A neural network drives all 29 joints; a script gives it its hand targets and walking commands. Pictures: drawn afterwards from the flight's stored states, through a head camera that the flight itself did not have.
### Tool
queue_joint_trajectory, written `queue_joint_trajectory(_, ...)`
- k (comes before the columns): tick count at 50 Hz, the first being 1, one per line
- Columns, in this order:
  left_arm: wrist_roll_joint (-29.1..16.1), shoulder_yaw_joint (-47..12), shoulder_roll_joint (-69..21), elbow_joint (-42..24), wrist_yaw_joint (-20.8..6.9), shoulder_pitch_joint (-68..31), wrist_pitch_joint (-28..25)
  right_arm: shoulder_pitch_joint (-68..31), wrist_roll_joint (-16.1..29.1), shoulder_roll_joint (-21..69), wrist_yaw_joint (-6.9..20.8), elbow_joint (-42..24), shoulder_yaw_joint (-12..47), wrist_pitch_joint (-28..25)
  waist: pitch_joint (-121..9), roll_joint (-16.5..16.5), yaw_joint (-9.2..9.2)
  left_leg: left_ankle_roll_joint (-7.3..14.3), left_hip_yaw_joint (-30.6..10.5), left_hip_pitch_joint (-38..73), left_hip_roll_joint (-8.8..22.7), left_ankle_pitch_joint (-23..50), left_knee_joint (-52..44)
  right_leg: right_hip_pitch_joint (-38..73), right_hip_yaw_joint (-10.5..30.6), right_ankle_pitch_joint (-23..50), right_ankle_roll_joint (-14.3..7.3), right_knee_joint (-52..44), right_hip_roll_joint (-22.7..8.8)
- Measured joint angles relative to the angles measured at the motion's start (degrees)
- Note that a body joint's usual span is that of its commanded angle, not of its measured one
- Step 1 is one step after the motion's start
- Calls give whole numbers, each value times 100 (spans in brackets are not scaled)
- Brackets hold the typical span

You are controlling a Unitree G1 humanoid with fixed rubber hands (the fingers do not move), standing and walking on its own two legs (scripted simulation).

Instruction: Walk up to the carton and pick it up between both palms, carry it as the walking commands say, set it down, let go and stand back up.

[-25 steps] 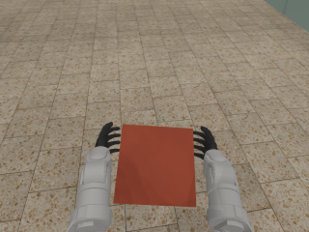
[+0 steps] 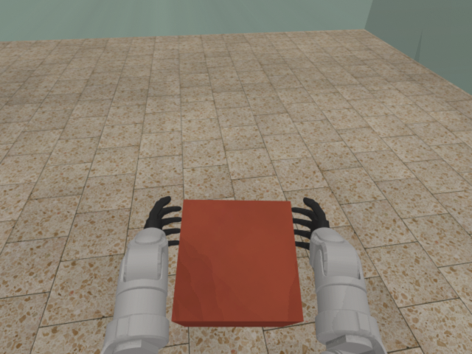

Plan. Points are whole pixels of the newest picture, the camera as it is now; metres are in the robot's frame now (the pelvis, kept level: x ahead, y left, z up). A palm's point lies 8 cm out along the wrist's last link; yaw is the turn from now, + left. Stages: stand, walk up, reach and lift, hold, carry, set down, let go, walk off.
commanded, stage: reach and lift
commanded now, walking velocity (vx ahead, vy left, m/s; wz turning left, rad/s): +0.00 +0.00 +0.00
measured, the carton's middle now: (235, 266) +0.31 -0.01 -0.04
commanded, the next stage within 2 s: hold in 0.88 s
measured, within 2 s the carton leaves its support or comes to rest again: neither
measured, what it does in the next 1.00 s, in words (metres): stands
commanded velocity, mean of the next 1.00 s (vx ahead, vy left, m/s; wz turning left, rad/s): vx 0.00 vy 0.00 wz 0.00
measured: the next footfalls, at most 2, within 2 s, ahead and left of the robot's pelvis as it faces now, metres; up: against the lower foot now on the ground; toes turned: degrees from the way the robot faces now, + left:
none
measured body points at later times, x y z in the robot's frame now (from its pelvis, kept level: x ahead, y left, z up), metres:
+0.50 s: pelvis +0.02 +0.00 +0.00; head -0.02 +0.00 +0.45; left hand +0.33 +0.14 +0.05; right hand +0.32 -0.15 +0.04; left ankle +0.02 +0.14 -0.75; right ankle +0.03 -0.14 -0.75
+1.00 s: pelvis -0.01 +0.00 +0.00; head -0.05 +0.00 +0.45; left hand +0.30 +0.15 +0.05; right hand +0.30 -0.15 +0.05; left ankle +0.03 +0.14 -0.75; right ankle +0.03 -0.14 -0.75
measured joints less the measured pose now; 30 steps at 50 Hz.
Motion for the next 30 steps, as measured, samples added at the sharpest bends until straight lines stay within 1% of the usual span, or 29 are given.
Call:
queue_joint_trajectory(7,-48,-53,35,-195,0,95,36,-30,11,14,-11,-24,74,-39,70,-22,73,-30,-24,29,15,8,-57,27,-22,-12,-19,-36,13)
queue_joint_trajectory(13,-168,-256,101,-460,-11,289,135,157,119,-55,-20,-216,311,3,7,-2,140,-34,-31,136,24,30,-202,144,-33,14,-18,-195,14)
queue_joint_trajectory(20,-241,-403,168,-618,-91,511,271,382,202,-131,26,-302,499,105,-18,6,101,-26,-20,280,24,-4,-269,297,-26,-1,-17,-290,9)
queue_joint_trajectory(30,-373,-714,240,-913,-37,794,341,778,398,-242,5,-746,810,239,-19,4,67,-8,15,404,8,2,-331,413,10,14,8,-356,-9)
